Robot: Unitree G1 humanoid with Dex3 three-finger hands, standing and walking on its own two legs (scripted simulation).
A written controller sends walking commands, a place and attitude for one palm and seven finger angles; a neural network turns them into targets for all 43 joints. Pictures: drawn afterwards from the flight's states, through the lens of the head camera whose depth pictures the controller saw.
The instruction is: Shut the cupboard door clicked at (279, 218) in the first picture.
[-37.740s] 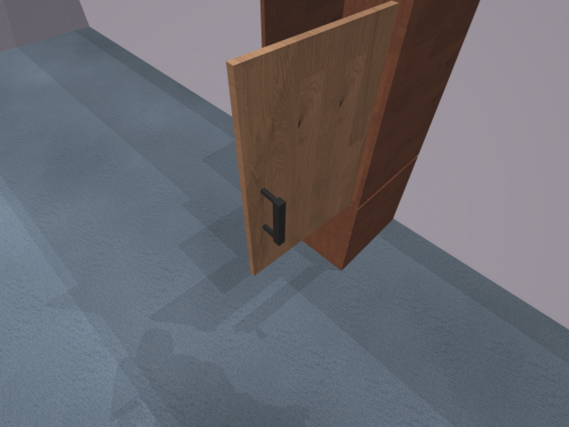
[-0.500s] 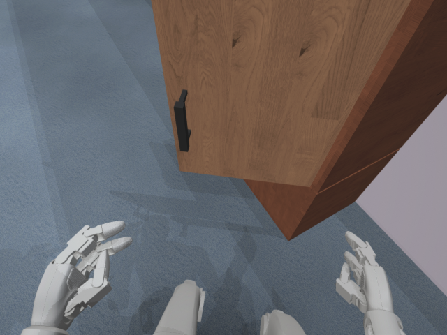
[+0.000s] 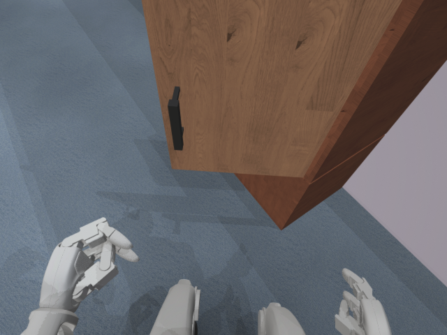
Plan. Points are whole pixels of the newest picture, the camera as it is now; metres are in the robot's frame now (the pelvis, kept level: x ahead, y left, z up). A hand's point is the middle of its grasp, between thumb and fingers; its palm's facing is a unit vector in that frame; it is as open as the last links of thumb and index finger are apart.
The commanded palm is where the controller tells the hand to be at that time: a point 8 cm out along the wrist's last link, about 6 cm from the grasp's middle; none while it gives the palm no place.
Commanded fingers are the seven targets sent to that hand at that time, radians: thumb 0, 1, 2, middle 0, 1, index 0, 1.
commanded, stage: raise the hand and make a fist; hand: left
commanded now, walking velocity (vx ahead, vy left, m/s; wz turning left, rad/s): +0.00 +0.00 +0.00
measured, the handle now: (177, 120) +0.54 +0.15 +0.02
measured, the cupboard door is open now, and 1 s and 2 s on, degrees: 53 53 53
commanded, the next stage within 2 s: bring the fist close to the handle in 0.92 s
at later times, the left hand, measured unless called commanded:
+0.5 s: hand (115, 261) +0.22 +0.19 +0.05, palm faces +0.02 -1.00 -0.03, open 3.1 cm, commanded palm +0.20 +0.24 +0.05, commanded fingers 0.00 0.90 0.90 -1.30 -1.50 -1.30 -1.50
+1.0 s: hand (123, 255) +0.23 +0.18 +0.05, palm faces +0.02 -1.00 -0.03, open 3.1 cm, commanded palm +0.21 +0.23 +0.05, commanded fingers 0.00 0.90 0.90 -1.30 -1.50 -1.30 -1.50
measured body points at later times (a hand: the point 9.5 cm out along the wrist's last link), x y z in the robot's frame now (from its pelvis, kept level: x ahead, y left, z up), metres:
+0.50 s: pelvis +0.00 -0.01 +0.00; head +0.07 +0.02 +0.44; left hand +0.21 +0.24 +0.05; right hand +0.21 -0.22 -0.07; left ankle +0.08 +0.11 -0.61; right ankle +0.02 -0.15 -0.61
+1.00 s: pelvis +0.01 -0.01 +0.00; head +0.08 +0.01 +0.44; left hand +0.22 +0.23 +0.05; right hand +0.20 -0.24 -0.07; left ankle +0.08 +0.11 -0.61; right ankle +0.02 -0.15 -0.61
